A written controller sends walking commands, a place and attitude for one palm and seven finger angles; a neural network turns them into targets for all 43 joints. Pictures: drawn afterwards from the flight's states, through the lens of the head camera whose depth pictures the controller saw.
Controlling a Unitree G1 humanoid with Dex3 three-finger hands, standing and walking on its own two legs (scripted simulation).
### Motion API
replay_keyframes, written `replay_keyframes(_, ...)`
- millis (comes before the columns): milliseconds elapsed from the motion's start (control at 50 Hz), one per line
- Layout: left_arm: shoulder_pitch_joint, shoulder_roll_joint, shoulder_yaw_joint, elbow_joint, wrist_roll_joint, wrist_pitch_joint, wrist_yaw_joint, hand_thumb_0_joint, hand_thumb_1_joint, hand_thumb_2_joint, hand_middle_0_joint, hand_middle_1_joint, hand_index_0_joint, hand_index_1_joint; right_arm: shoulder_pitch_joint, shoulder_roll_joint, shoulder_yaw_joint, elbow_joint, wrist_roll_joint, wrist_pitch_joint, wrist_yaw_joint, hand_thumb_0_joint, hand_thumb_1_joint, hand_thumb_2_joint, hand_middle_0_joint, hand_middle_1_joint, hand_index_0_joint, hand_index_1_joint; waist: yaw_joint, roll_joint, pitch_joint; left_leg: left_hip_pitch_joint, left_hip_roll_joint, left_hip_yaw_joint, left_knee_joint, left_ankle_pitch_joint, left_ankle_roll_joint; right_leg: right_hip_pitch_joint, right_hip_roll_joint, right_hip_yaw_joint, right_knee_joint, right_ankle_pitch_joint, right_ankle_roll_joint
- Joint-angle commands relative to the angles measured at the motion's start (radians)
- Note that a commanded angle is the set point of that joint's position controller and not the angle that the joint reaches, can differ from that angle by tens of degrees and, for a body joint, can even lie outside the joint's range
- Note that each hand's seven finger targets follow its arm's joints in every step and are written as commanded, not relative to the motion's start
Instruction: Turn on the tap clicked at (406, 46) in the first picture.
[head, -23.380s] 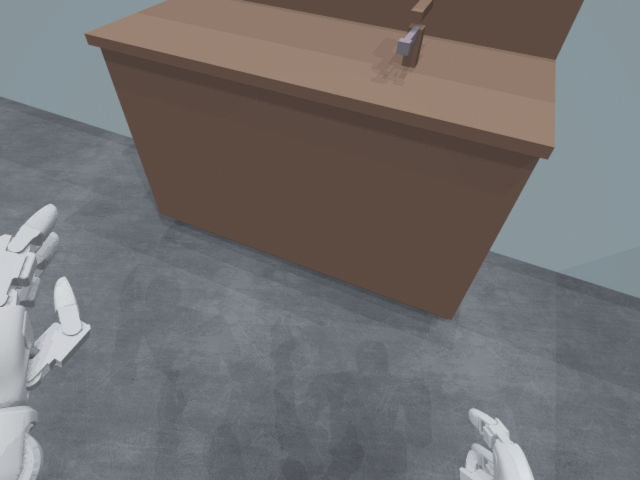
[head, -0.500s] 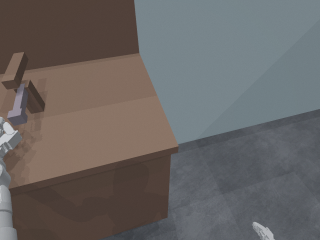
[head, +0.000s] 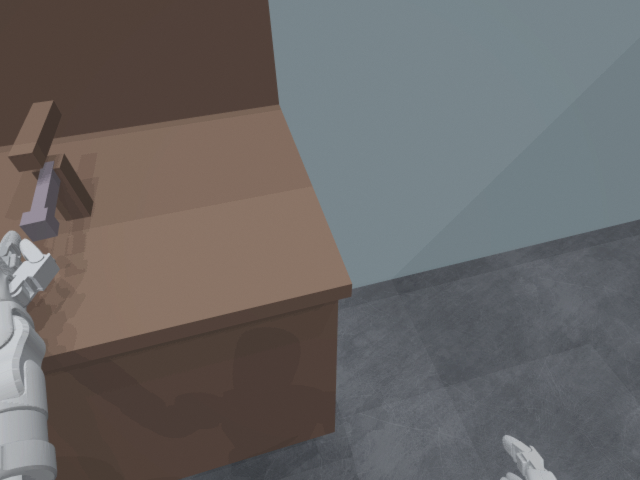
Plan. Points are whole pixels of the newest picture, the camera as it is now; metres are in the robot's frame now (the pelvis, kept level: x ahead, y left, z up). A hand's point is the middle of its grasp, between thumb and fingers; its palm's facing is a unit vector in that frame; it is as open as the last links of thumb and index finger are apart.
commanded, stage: push the lever round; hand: left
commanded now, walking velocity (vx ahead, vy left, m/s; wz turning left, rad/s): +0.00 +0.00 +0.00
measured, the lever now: (40, 224) +0.36 +0.38 +0.14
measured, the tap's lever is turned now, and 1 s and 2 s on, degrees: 4 19 42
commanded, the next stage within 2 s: none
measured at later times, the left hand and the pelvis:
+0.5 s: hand (87, 249) +0.34 +0.31 +0.13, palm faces +0.67 -0.74 -0.05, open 7.6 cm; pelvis +0.00 +0.01 +0.00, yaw +0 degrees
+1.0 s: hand (112, 237) +0.36 +0.29 +0.13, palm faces +0.76 -0.65 -0.06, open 7.9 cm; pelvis +0.01 +0.01 +0.00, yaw +0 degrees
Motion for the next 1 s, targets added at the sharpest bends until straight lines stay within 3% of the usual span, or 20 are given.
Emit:
replay_keyframes(0, -0.344, 0.307, 0.032, -0.238, 0.012, -0.069, 0.049, 0.000, 0.900, 0.900, -0.150, -0.150, -0.150, -0.150, -0.077, -0.132, -0.045, -0.125, -0.007, -0.041, -0.011, 0.000, -0.900, -0.900, 0.200, 0.300, 0.200, 0.300, -0.024, 0.015, -0.168, 0.136, -0.032, 0.023, -0.060, 0.077, 0.058, -0.028, -0.029, 0.071, -0.129, 0.180, 0.043)
replay_keyframes(120, -0.376, 0.238, -0.026, -0.291, 0.029, -0.064, 0.098, 0.000, 0.900, 0.900, -0.150, -0.150, -0.150, -0.150, -0.091, -0.128, -0.044, -0.132, -0.013, -0.033, -0.007, 0.000, -0.900, -0.900, 0.200, 0.300, 0.200, 0.300, -0.029, 0.015, -0.187, 0.154, -0.031, 0.017, -0.065, 0.091, 0.055, -0.022, -0.028, 0.060, -0.118, 0.192, 0.039)
replay_keyframes(180, -0.346, 0.195, -0.052, -0.347, 0.032, -0.061, 0.124, 0.000, 0.900, 0.900, -0.150, -0.150, -0.150, -0.150, -0.106, -0.122, -0.048, -0.139, -0.018, -0.035, -0.003, 0.000, -0.900, -0.900, 0.200, 0.300, 0.200, 0.300, -0.014, 0.058, -0.217, 0.185, -0.031, 0.014, -0.069, 0.118, 0.051, -0.010, -0.024, 0.054, -0.109, 0.208, 0.031)
replay_keyframes(240, -0.383, 0.151, -0.091, -0.368, 0.044, -0.053, 0.158, 0.000, 0.900, 0.900, -0.150, -0.150, -0.150, -0.150, -0.113, -0.119, -0.045, -0.134, -0.019, -0.031, -0.001, 0.000, -0.900, -0.900, 0.200, 0.300, 0.200, 0.300, -0.023, 0.034, -0.195, 0.187, -0.026, 0.001, -0.078, 0.099, 0.048, -0.025, -0.022, 0.043, -0.109, 0.181, 0.029)
replay_keyframes(300, -0.358, 0.151, -0.074, -0.387, 0.058, -0.042, 0.205, 0.000, 0.900, 0.900, -0.150, -0.150, -0.150, -0.150, -0.131, -0.119, -0.044, -0.132, -0.023, -0.023, -0.002, 0.000, -0.900, -0.900, 0.200, 0.300, 0.200, 0.300, -0.006, 0.029, -0.198, 0.190, -0.025, -0.008, -0.091, 0.093, 0.045, -0.010, -0.021, 0.039, -0.107, 0.164, 0.025)
replay_keyframes(340, -0.385, 0.103, -0.118, -0.394, 0.066, -0.027, 0.232, 0.000, 0.900, 0.900, -0.150, -0.150, -0.150, -0.150, -0.140, -0.113, -0.043, -0.133, -0.027, -0.022, 0.001, 0.000, -0.900, -0.900, 0.200, 0.300, 0.200, 0.300, -0.018, 0.030, -0.191, 0.194, -0.025, -0.007, -0.092, 0.086, 0.043, -0.022, -0.022, 0.037, -0.106, 0.161, 0.025)
replay_keyframes(400, -0.341, 0.133, -0.071, -0.401, 0.081, -0.006, 0.275, 0.000, 0.900, 0.900, -0.150, -0.150, -0.150, -0.150, -0.149, -0.115, -0.044, -0.130, -0.034, -0.005, 0.003, 0.000, -0.900, -0.900, 0.200, 0.300, 0.200, 0.300, 0.006, 0.022, -0.210, 0.191, -0.025, -0.006, -0.094, 0.122, 0.040, 0.014, -0.022, 0.035, -0.102, 0.185, 0.022)
replay_keyframes(460, -0.355, 0.063, -0.127, -0.424, 0.090, 0.010, 0.305, 0.000, 0.900, 0.900, -0.150, -0.150, -0.150, -0.150, -0.159, -0.107, -0.045, -0.141, -0.038, 0.002, 0.009, 0.000, -0.900, -0.900, 0.200, 0.300, 0.200, 0.300, -0.002, -0.001, -0.224, 0.200, -0.024, -0.001, -0.091, 0.150, 0.037, 0.022, -0.022, 0.031, -0.098, 0.211, 0.023)
replay_keyframes(500, -0.337, 0.091, -0.095, -0.428, 0.100, 0.019, 0.327, 0.000, 0.900, 0.900, -0.150, -0.150, -0.150, -0.150, -0.161, -0.108, -0.045, -0.132, -0.041, 0.014, 0.011, 0.000, -0.900, -0.900, 0.200, 0.300, 0.200, 0.300, 0.008, 0.012, -0.227, 0.202, -0.023, 0.001, -0.090, 0.170, 0.035, 0.037, -0.022, 0.034, -0.097, 0.226, 0.020)
replay_keyframes(540, -0.361, 0.029, -0.152, -0.456, 0.110, 0.026, 0.345, 0.000, 0.900, 0.900, -0.150, -0.150, -0.150, -0.150, -0.168, -0.100, -0.044, -0.141, -0.042, 0.019, 0.016, 0.000, -0.900, -0.900, 0.200, 0.300, 0.200, 0.300, -0.005, 0.031, -0.224, 0.218, -0.022, 0.005, -0.084, 0.189, 0.034, 0.026, -0.023, 0.030, -0.094, 0.240, 0.019)
replay_keyframes(600, -0.345, 0.047, -0.127, -0.424, 0.120, 0.049, 0.372, 0.000, 0.900, 0.900, -0.150, -0.150, -0.150, -0.150, -0.178, -0.103, -0.043, -0.130, -0.042, 0.035, 0.015, 0.000, -0.900, -0.900, 0.200, 0.300, 0.200, 0.300, 0.000, 0.015, -0.180, 0.195, -0.020, 0.001, -0.096, 0.163, 0.033, 0.024, -0.021, 0.030, -0.107, 0.210, 0.017)
replay_keyframes(620, -0.367, -0.002, -0.170, -0.427, 0.117, 0.055, 0.377, 0.000, 0.900, 0.900, -0.150, -0.150, -0.150, -0.150, -0.181, -0.099, -0.040, -0.138, -0.041, 0.036, 0.018, 0.000, -0.900, -0.900, 0.200, 0.300, 0.200, 0.300, -0.008, 0.006, -0.186, 0.194, -0.023, -0.001, -0.098, 0.148, 0.032, 0.019, -0.024, 0.030, -0.107, 0.200, 0.020)
replay_keyframes(640, -0.377, 0.009, -0.161, -0.407, 0.120, 0.063, 0.386, 0.000, 0.900, 0.900, -0.150, -0.150, -0.150, -0.150, -0.184, -0.101, -0.041, -0.135, -0.040, 0.039, 0.016, 0.000, -0.900, -0.900, 0.200, 0.300, 0.200, 0.300, -0.012, -0.027, -0.167, 0.188, -0.020, -0.003, -0.098, 0.141, 0.034, 0.013, -0.022, 0.029, -0.112, 0.192, 0.019)
replay_keyframes(780, -0.394, -0.018, -0.169, -0.439, 0.144, 0.073, 0.456, 0.000, 0.900, 0.900, -0.150, -0.150, -0.150, -0.150, -0.188, -0.094, -0.050, -0.133, -0.054, 0.055, 0.024, 0.000, -0.900, -0.900, 0.200, 0.300, 0.200, 0.300, -0.001, 0.003, -0.253, 0.217, -0.023, 0.015, -0.080, 0.211, 0.031, 0.051, -0.026, 0.036, -0.101, 0.263, 0.018)
replay_keyframes(800, -0.378, 0.004, -0.148, -0.433, 0.152, 0.078, 0.465, 0.000, 0.900, 0.900, -0.150, -0.150, -0.150, -0.150, -0.187, -0.097, -0.049, -0.125, -0.055, 0.063, 0.024, 0.000, -0.900, -0.900, 0.200, 0.300, 0.200, 0.300, 0.004, 0.002, -0.241, 0.209, -0.021, 0.010, -0.085, 0.211, 0.029, 0.056, -0.024, 0.035, -0.101, 0.254, 0.016)
replay_keyframes(820, -0.388, -0.034, -0.177, -0.436, 0.151, 0.079, 0.468, 0.000, 0.900, 0.900, -0.150, -0.150, -0.150, -0.150, -0.187, -0.092, -0.049, -0.133, -0.054, 0.064, 0.028, 0.000, -0.900, -0.900, 0.200, 0.300, 0.200, 0.300, -0.001, -0.008, -0.251, 0.212, -0.022, 0.014, -0.082, 0.225, 0.031, 0.061, -0.028, 0.035, -0.098, 0.277, 0.018)
replay_keyframes(880, -0.416, -0.040, -0.183, -0.417, 0.151, 0.087, 0.481, 0.000, 0.900, 0.900, -0.150, -0.150, -0.150, -0.150, -0.191, -0.094, -0.052, -0.128, -0.054, 0.069, 0.027, 0.000, -0.900, -0.900, 0.200, 0.300, 0.200, 0.300, -0.009, -0.037, -0.230, 0.201, -0.023, 0.021, -0.077, 0.216, 0.035, 0.057, -0.031, 0.036, -0.107, 0.287, 0.023)
replay_keyframes(900, -0.410, -0.006, -0.149, -0.417, 0.157, 0.087, 0.489, 0.000, 0.900, 0.900, -0.150, -0.150, -0.150, -0.150, -0.192, -0.096, -0.052, -0.119, -0.054, 0.075, 0.024, 0.000, -0.900, -0.900, 0.200, 0.300, 0.200, 0.300, -0.002, -0.028, -0.219, 0.199, -0.023, 0.020, -0.082, 0.215, 0.035, 0.062, -0.028, 0.039, -0.111, 0.278, 0.020)
replay_keyframes(920, -0.420, -0.063, -0.204, -0.426, 0.158, 0.089, 0.488, 0.000, 0.900, 0.900, -0.150, -0.150, -0.150, -0.150, -0.200, -0.090, -0.050, -0.129, -0.052, 0.074, 0.027, 0.000, -0.900, -0.900, 0.200, 0.300, 0.200, 0.300, -0.008, 0.004, -0.224, 0.204, -0.025, 0.023, -0.081, 0.214, 0.034, 0.055, -0.032, 0.038, -0.108, 0.276, 0.020)
replay_keyframes(980, -0.480, -0.077, -0.226, -0.402, 0.164, 0.091, 0.504, 0.000, 0.900, 0.900, -0.150, -0.150, -0.150, -0.150, -0.195, -0.091, -0.050, -0.116, -0.055, 0.070, 0.028, 0.000, -0.900, -0.900, 0.200, 0.300, 0.200, 0.300, -0.023, -0.016, -0.205, 0.207, -0.022, 0.016, -0.081, 0.195, 0.035, 0.032, -0.031, 0.037, -0.117, 0.252, 0.020)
